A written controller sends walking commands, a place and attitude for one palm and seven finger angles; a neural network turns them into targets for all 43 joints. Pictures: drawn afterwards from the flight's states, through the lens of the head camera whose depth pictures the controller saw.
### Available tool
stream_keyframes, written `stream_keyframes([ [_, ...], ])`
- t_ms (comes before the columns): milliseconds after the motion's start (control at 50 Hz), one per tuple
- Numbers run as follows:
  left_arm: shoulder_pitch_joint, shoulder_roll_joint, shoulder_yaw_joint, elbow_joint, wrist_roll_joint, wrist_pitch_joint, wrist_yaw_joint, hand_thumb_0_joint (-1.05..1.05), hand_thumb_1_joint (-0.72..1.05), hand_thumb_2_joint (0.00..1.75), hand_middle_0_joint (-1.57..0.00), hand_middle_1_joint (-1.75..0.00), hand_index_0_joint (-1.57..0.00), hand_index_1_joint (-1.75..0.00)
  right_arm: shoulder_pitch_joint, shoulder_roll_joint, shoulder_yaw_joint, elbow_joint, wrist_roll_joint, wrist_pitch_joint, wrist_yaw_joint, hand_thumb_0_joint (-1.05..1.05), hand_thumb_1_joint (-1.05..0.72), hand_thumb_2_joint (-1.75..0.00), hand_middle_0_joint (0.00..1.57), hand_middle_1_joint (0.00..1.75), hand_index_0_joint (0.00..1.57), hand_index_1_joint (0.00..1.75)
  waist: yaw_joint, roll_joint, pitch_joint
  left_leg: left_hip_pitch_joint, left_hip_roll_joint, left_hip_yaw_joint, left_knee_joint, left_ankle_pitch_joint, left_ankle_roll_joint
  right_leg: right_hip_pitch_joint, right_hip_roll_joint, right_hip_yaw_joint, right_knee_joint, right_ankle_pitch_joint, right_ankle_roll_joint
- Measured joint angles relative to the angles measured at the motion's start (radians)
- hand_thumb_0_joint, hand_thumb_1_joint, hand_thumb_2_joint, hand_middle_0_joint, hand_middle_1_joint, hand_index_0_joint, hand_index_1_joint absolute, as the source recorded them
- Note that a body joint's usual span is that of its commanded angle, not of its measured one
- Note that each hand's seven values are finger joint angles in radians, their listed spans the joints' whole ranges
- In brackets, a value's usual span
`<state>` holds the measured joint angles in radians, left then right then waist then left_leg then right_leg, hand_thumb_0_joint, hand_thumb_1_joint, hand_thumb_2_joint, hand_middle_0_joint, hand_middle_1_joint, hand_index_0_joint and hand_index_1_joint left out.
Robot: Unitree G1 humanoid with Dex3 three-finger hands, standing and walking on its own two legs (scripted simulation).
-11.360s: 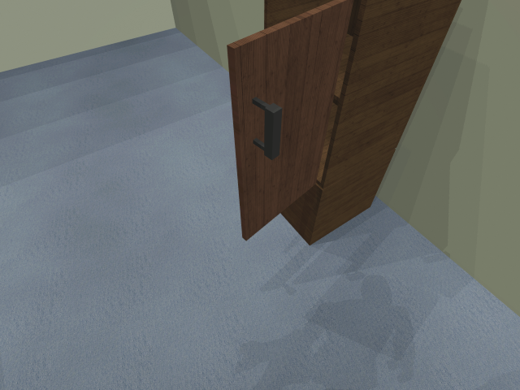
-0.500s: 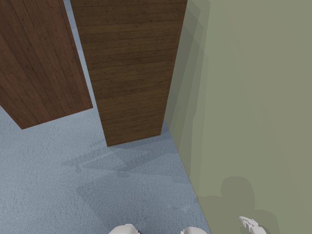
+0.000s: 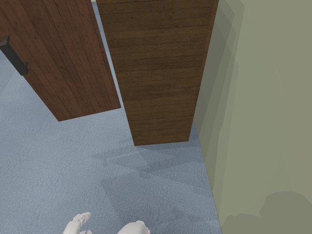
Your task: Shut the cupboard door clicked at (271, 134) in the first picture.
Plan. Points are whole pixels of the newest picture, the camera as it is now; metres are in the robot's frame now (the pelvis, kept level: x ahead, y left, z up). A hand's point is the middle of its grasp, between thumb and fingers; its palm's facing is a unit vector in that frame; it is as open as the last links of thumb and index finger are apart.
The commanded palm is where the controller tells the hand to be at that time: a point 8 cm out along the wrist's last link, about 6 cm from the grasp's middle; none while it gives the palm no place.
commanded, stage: turn to face it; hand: left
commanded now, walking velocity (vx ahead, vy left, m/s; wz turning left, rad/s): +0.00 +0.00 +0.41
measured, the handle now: (15, 55) +0.65 +0.50 +0.08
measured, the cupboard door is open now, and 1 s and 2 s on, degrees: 100 100 100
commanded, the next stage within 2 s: take the last steps up to it in 0.24 s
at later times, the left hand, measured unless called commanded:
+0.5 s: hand out of the picture -0.02 +0.23 -0.17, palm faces +0.26 -0.93 -0.25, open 7.4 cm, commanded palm none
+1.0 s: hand out of the picture +0.00 +0.24 -0.18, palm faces +0.37 -0.92 -0.15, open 7.4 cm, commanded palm none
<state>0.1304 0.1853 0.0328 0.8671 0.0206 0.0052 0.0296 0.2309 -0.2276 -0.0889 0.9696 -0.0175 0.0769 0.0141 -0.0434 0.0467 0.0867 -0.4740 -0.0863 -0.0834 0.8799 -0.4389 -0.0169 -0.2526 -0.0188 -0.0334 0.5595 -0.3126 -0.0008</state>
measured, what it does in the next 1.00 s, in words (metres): walks ahead, turning left: left foot, then right foot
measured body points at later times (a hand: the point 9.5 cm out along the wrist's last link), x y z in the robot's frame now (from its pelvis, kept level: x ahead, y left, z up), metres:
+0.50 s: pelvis +0.01 +0.02 +0.00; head +0.04 +0.03 +0.45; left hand -0.04 +0.28 -0.15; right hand +0.19 -0.19 -0.13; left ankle -0.01 +0.13 -0.73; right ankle +0.01 -0.11 -0.69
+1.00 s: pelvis +0.11 +0.10 -0.01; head +0.15 +0.13 +0.44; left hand -0.02 +0.29 -0.17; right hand +0.24 -0.10 -0.15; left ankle +0.12 +0.22 -0.73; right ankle +0.05 -0.07 -0.68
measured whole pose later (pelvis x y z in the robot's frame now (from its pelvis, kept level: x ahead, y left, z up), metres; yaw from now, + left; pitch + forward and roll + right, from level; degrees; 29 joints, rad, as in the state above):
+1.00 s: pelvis +0.11 +0.10 -0.01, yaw +18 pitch +0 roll +1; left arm 0.37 0.15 0.04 1.13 0.02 -0.01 0.00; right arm 0.21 -0.16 -0.04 1.01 -0.03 -0.04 0.01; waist 0.03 -0.05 0.08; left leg -0.35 0.03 0.14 0.60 -0.24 0.03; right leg -0.27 -0.14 -0.06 0.95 -0.50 0.01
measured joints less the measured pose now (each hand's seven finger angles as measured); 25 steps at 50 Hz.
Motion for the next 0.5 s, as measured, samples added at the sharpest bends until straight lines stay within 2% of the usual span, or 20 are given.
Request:
stream_keyframes([
  [40, 0.017, -0.009, -0.004, 0.007, -0.001, -0.002, 0.001, 0.01, 0.91, 0.9, -0.2, -0.3, -0.2, -0.3, -0.009, -0.014, -0.003, 0.004, -0.003, 0.007, 0.004, 0.01, -0.91, -0.9, 0.2, 0.3, 0.2, 0.3, -0.003, -0.004, 0.004, -0.036, 0.025, 0.04, 0.167, -0.004, -0.021, 0.028, -0.017, -0.024, -0.023, -0.009, -0.003],
  [100, 0.04, -0.012, -0.006, 0.022, 0.0, -0.006, 0.0, 0.01, 0.91, 0.9, -0.2, -0.3, -0.2, -0.3, -0.025, -0.022, 0.0, 0.004, -0.002, 0.008, 0.006, 0.01, -0.91, -0.9, 0.2, 0.3, 0.2, 0.3, 0.002, -0.03, 0.009, -0.027, 0.065, 0.081, 0.203, -0.005, -0.042, 0.06, -0.049, -0.055, -0.052, -0.004, -0.002],
  [160, 0.065, -0.008, -0.007, 0.036, 0.004, -0.012, -0.005, 0.01, 0.91, 0.9, -0.2, -0.3, -0.2, -0.3, -0.053, -0.026, 0.008, 0.005, 0.001, 0.007, 0.006, 0.01, -0.91, -0.9, 0.2, 0.3, 0.2, 0.3, 0.02, -0.058, 0.015, 0.026, 0.089, 0.104, 0.08, -0.02, -0.048, 0.077, -0.081, -0.084, -0.056, -0.01, 0.005],
  [220, 0.095, 0.005, -0.004, 0.054, 0.009, -0.013, -0.008, 0.01, 0.91, 0.9, -0.2, -0.3, -0.2, -0.3, -0.095, -0.026, 0.019, 0.003, 0.005, 0.001, 0.006, 0.01, -0.91, -0.9, 0.19, 0.3, 0.2, 0.3, 0.046, -0.081, 0.022, 0.093, 0.094, 0.121, -0.073, -0.019, -0.041, 0.079, -0.104, -0.106, -0.033, -0.027, 0.016],
  [280, 0.134, 0.027, 0.004, 0.081, 0.004, -0.006, -0.011, 0.01, 0.91, 0.9, -0.2, -0.3, -0.2, -0.3, -0.133, -0.027, 0.03, -0.013, 0.004, -0.017, 0.005, 0.01, -0.91, -0.9, 0.19, 0.3, 0.2, 0.3, 0.062, -0.093, 0.016, 0.184, 0.089, 0.143, -0.278, 0.114, -0.024, 0.059, -0.119, -0.125, 0.031, -0.065, 0.035],
  [300, 0.148, 0.034, 0.007, 0.089, -0.001, 0.001, -0.013, 0.01, 0.91, 0.9, -0.2, -0.3, -0.2, -0.3, -0.141, -0.031, 0.032, -0.023, 0.001, -0.028, 0.004, 0.01, -0.91, -0.9, 0.19, 0.3, 0.2, 0.3, 0.063, -0.085, 0.007, 0.2, 0.097, 0.138, -0.321, 0.207, 0.002, 0.034, -0.117, -0.131, 0.082, -0.083, 0.042],
  [320, 0.148, 0.047, 0.01, 0.1, -0.004, 0.012, -0.012, 0.01, 0.91, 0.9, -0.2, -0.3, -0.2, -0.3, -0.153, -0.024, 0.032, -0.028, -0.001, -0.036, 0.001, 0.01, -0.91, -0.9, 0.19, 0.3, 0.2, 0.3, 0.068, -0.097, 0.01, 0.188, 0.09, 0.139, -0.297, 0.207, 0.021, 0.002, -0.12, -0.109, 0.156, -0.143, 0.047],
  [360, 0.144, 0.068, 0.017, 0.121, -0.004, 0.04, -0.008, 0.01, 0.91, 0.9, -0.2, -0.3, -0.2, -0.3, -0.167, -0.008, 0.041, -0.038, -0.004, -0.046, -0.006, 0.01, -0.91, -0.9, 0.2, 0.3, 0.2, 0.3, 0.082, -0.113, 0.012, 0.182, 0.084, 0.139, -0.268, 0.148, 0.036, -0.063, -0.101, -0.05, 0.307, -0.231, 0.048],
  [400, 0.135, 0.076, 0.022, 0.136, -0.003, 0.053, -0.01, 0.01, 0.91, 0.9, -0.2, -0.3, -0.2, -0.3, -0.169, 0.004, 0.05, -0.045, -0.008, -0.049, -0.016, 0.01, -0.91, -0.9, 0.2, 0.3, 0.2, 0.3, 0.088, -0.106, 0.007, 0.189, 0.085, 0.129, -0.283, 0.133, 0.037, -0.112, -0.079, -0.021, 0.398, -0.233, 0.044],
  [440, 0.128, 0.075, 0.025, 0.138, 0.001, 0.052, -0.018, 0.01, 0.91, 0.9, -0.2, -0.3, -0.2, -0.3, -0.164, 0.012, 0.056, -0.047, -0.011, -0.052, -0.019, 0.01, -0.91, -0.9, 0.2, 0.3, 0.2, 0.3, 0.093, -0.091, 0.002, 0.2, 0.085, 0.117, -0.313, 0.15, 0.033, -0.135, -0.065, -0.013, 0.418, -0.21, 0.037],
  [500, 0.128, 0.059, 0.021, 0.13, 0.005, 0.035, -0.031, 0.01, 0.91, 0.9, -0.2, -0.3, -0.2, -0.3, -0.142, 0.021, 0.061, -0.04, -0.013, -0.055, -0.016, 0.0, -0.91, -0.9, 0.2, 0.3, 0.2, 0.3, 0.093, -0.059, -0.011, 0.216, 0.087, 0.098, -0.342, 0.165, 0.034, -0.119, -0.05, -0.025, 0.326, -0.185, 0.027],
])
